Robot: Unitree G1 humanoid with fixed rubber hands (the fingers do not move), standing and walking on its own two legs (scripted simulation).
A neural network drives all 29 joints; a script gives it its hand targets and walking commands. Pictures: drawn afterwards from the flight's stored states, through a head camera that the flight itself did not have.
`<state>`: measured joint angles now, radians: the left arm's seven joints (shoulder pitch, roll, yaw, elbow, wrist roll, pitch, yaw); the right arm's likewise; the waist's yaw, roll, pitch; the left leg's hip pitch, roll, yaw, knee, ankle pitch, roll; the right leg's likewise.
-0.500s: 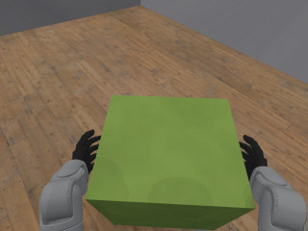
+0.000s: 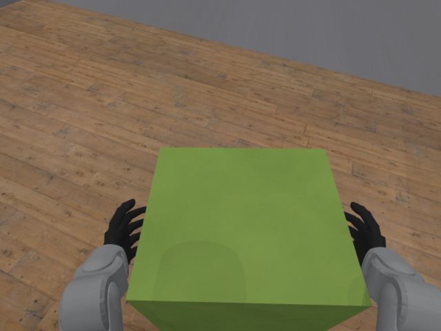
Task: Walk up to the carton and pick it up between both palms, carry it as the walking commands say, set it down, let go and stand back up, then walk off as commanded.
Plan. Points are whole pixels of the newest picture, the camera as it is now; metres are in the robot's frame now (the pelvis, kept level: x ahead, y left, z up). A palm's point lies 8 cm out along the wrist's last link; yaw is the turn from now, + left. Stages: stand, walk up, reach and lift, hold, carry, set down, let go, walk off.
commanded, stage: carry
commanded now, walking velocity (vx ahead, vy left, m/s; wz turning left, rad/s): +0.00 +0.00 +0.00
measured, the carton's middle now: (239, 248) +0.27 -0.01 -0.01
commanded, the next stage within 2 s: none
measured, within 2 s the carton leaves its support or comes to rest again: neither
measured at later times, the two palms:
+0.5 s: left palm (153, 323) +0.13 +0.12 +0.07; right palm out of the picture +0.11 -0.26 +0.08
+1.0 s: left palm out of the picture +0.10 +0.15 +0.07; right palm out of the picture +0.08 -0.23 +0.08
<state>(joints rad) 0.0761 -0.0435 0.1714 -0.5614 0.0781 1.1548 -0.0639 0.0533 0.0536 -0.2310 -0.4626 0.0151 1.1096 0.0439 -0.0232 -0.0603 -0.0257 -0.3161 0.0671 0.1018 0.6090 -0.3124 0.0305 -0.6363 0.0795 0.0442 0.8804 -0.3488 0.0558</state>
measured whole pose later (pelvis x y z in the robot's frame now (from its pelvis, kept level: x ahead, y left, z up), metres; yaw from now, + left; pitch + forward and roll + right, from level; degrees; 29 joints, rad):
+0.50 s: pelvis -0.11 -0.05 +0.00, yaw -3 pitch +1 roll -1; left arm 0.03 -0.07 0.18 -0.46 0.09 1.20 -0.03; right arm -0.01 -0.01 -0.20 -0.37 0.00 1.18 0.04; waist -0.03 -0.02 -0.10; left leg -0.42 0.11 0.11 0.56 -0.17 -0.02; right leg -0.38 -0.01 -0.02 0.57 -0.22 0.00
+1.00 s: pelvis -0.14 -0.03 -0.01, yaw -2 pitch +2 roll -1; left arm -0.02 -0.04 0.19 -0.45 0.05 1.22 -0.03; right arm -0.01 0.01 -0.19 -0.40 -0.04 1.18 0.04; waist 0.00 -0.02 -0.09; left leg -0.48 0.08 0.12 0.57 -0.16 0.02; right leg -0.43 -0.04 -0.02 0.57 -0.20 0.02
